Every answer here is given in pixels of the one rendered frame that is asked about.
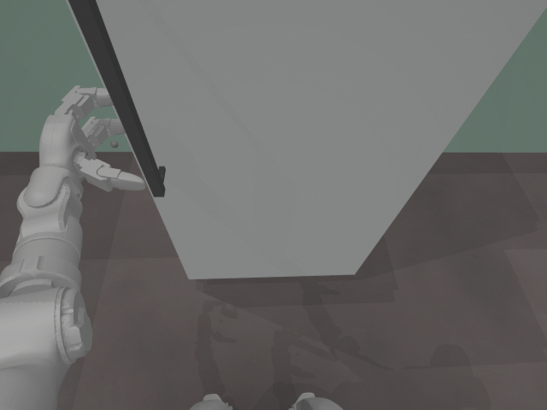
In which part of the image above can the fridge door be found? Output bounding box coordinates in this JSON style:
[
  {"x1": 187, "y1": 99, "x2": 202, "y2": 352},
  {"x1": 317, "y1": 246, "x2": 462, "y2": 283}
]
[{"x1": 66, "y1": 0, "x2": 547, "y2": 279}]

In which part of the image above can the robot left hand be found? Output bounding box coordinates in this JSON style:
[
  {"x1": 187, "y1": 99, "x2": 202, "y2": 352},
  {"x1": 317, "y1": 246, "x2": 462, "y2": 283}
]
[{"x1": 39, "y1": 85, "x2": 146, "y2": 192}]

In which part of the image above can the left robot shin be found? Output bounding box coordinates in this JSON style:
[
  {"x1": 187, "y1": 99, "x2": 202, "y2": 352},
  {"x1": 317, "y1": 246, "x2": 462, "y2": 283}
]
[{"x1": 203, "y1": 394, "x2": 222, "y2": 401}]

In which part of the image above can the right robot shin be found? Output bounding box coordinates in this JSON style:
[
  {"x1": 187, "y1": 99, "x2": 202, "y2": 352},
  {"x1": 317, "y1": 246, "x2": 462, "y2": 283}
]
[{"x1": 295, "y1": 393, "x2": 315, "y2": 404}]

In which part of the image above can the robot shin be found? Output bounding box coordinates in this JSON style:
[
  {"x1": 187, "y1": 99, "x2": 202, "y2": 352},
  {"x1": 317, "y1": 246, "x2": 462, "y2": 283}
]
[
  {"x1": 203, "y1": 394, "x2": 222, "y2": 401},
  {"x1": 295, "y1": 393, "x2": 315, "y2": 404}
]

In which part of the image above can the handle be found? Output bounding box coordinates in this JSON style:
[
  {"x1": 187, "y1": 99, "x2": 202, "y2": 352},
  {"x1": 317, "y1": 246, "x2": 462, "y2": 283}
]
[{"x1": 68, "y1": 0, "x2": 166, "y2": 197}]

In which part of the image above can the robot left upper arm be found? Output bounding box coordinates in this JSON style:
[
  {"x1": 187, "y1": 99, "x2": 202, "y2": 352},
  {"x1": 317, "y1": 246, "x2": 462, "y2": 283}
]
[{"x1": 0, "y1": 287, "x2": 92, "y2": 410}]

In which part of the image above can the robot left forearm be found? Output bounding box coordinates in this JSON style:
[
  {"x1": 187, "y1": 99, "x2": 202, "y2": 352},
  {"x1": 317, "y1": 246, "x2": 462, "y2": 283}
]
[{"x1": 0, "y1": 166, "x2": 84, "y2": 299}]

